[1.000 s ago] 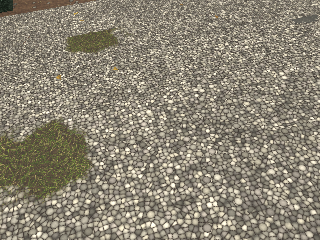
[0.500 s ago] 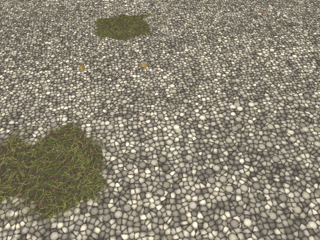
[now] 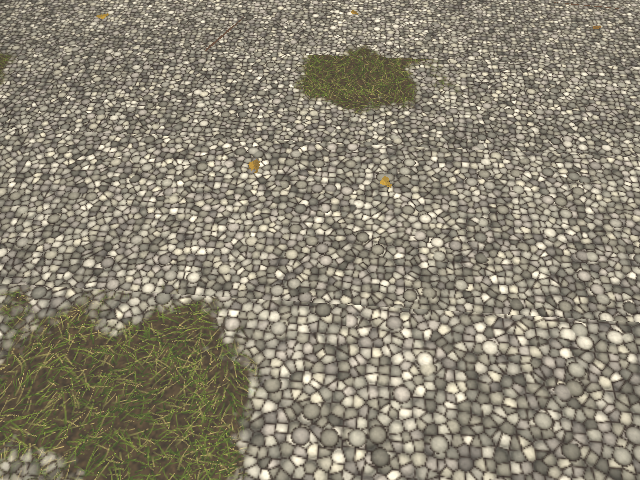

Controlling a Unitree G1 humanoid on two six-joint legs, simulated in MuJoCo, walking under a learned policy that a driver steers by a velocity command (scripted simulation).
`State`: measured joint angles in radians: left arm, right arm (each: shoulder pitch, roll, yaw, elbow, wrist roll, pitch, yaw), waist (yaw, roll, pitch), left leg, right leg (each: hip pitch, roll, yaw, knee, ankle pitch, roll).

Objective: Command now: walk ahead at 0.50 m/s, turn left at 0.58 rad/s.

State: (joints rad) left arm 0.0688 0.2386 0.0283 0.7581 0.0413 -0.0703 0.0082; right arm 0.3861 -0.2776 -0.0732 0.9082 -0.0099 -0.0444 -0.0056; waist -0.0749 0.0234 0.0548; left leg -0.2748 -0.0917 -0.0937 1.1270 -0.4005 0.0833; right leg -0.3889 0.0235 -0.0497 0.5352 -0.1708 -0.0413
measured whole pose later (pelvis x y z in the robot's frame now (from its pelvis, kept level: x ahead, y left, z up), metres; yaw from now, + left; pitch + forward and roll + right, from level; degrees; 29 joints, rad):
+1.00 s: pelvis +0.50 +0.06 -0.02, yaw -4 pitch +1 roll +0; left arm 0.10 0.23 0.05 0.74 0.04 -0.02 -0.04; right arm 0.42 -0.22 -0.04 0.94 -0.02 -0.05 -0.03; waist -0.03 0.00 0.06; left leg -0.02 0.05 0.25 0.78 -0.44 0.02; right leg -0.46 0.06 -0.13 0.62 -0.17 -0.17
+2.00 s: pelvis +0.78 -0.01 +0.01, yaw -27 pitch -1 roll -1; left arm 0.22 0.17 -0.03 0.85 0.01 0.00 0.01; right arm 0.27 -0.23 -0.01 0.81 0.00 0.06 -0.01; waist 0.00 0.03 0.01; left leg -0.25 0.03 0.00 0.76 -0.40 -0.01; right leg -0.20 0.06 -0.03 0.49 -0.29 -0.06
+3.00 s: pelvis +0.77 +0.01 +0.02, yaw -27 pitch +0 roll +0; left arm 0.18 0.24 0.05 1.05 0.03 0.02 -0.02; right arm 0.53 -0.18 -0.05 1.14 -0.03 -0.03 -0.01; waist -0.05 -0.01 -0.06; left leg -0.02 -0.03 0.02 0.25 -0.24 0.06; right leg -0.41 0.00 -0.02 0.83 -0.25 -0.04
